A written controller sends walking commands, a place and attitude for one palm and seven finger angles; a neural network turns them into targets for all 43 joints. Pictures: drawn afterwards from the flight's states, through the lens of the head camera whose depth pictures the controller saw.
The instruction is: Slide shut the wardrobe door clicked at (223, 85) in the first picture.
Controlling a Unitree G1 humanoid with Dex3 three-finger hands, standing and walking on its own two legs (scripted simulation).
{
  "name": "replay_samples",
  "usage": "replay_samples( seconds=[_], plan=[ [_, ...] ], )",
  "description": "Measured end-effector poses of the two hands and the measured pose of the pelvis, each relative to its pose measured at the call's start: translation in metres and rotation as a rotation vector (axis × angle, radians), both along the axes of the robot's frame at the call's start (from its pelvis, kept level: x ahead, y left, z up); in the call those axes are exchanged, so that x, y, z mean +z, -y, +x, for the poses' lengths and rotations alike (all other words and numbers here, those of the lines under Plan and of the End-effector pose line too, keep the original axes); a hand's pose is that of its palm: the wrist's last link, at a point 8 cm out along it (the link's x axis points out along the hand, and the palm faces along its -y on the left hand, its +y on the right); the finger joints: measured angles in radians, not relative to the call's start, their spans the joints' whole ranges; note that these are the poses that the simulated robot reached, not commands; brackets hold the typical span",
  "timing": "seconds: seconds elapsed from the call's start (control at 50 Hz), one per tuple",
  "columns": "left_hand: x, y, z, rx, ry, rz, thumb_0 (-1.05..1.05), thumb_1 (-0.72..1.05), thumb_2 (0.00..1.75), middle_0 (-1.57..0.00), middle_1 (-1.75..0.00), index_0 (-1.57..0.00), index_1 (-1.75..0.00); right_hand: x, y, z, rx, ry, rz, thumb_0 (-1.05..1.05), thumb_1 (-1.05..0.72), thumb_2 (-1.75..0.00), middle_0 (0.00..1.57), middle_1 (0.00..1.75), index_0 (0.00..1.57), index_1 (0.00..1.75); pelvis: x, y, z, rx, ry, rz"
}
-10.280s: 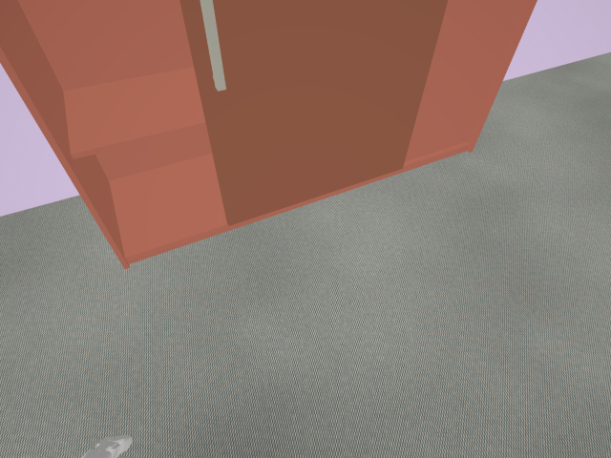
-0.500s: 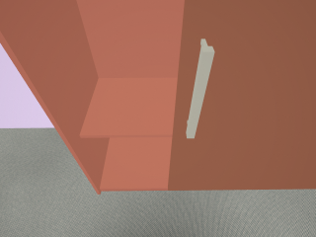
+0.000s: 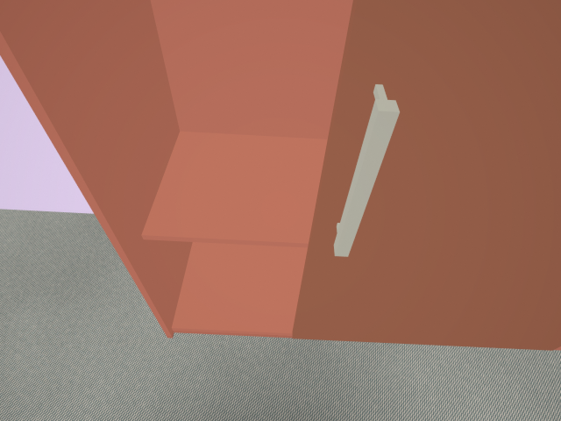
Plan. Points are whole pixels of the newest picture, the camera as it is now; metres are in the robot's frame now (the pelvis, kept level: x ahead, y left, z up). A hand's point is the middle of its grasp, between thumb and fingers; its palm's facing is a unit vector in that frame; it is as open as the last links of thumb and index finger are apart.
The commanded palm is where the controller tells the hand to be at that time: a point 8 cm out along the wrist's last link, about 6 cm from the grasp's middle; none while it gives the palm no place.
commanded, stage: come to a stop and stand still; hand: right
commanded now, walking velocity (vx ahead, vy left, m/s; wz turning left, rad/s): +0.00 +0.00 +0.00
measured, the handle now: (357, 184) +0.46 -0.09 +0.09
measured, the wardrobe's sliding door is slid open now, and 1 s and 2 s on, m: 0.43 0.43 0.43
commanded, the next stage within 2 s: look again from close up in 1.20 s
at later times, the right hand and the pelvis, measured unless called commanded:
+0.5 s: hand out of the picture +0.02 -0.14 -0.17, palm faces +0.02 +0.98 -0.21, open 7.3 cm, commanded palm none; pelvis +0.03 +0.03 +0.00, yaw -1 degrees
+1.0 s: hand out of the picture +0.01 -0.11 -0.17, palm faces +0.05 +0.98 -0.20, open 7.3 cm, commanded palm none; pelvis +0.03 +0.05 +0.00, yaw -1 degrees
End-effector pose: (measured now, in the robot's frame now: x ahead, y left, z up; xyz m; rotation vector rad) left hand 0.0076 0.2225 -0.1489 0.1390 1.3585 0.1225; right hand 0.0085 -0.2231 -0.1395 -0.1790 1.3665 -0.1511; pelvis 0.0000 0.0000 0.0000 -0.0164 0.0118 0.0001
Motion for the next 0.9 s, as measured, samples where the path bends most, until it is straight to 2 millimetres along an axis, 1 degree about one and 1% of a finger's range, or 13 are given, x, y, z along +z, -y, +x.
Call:
replay_samples(
  seconds=[0.18,0.52,0.72,0.9],
  plan=[
    [-0.001,-0.004,0.003,-0.001,-0.033,-0.006,0.0,0.91,0.9,-0.2,-0.3,-0.2,-0.3,0.001,-0.008,0.009,-0.003,-0.006,-0.003,0.01,-0.93,-0.9,0.2,0.3,0.2,0.3,0.001,-0.009,0.011,-0.003,0.001,-0.002],
    [-0.001,-0.022,0.022,-0.014,-0.049,-0.003,0.0,0.91,0.9,-0.2,-0.3,-0.2,-0.3,0.0,-0.033,0.007,-0.03,-0.042,0.008,0.01,-0.92,-0.9,0.2,0.3,0.2,0.3,0.002,-0.028,0.029,-0.012,0.004,-0.007],
    [-0.001,-0.035,0.031,-0.02,-0.039,0.002,0.0,0.91,0.9,-0.2,-0.3,-0.2,-0.3,0.0,-0.048,0.006,-0.044,-0.041,0.012,0.01,-0.92,-0.9,0.2,0.3,0.2,0.3,0.003,-0.039,0.034,-0.016,0.011,-0.01],
    [-0.001,-0.043,0.03,-0.02,-0.043,-0.001,0.0,0.91,0.9,-0.2,-0.3,-0.2,-0.3,0.001,-0.059,0.003,-0.053,-0.039,0.012,0.0,-0.91,-0.9,0.2,0.3,0.2,0.3,0.003,-0.049,0.034,-0.017,0.017,-0.01]
  ],
)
